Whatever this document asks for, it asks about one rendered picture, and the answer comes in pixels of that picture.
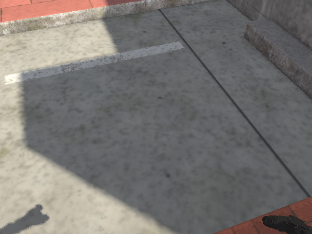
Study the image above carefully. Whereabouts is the right robot hand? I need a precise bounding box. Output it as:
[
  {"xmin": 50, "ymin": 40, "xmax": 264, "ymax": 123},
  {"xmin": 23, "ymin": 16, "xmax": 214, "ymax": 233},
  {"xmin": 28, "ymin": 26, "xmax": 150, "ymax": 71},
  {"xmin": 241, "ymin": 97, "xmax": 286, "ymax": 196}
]
[{"xmin": 262, "ymin": 214, "xmax": 312, "ymax": 234}]

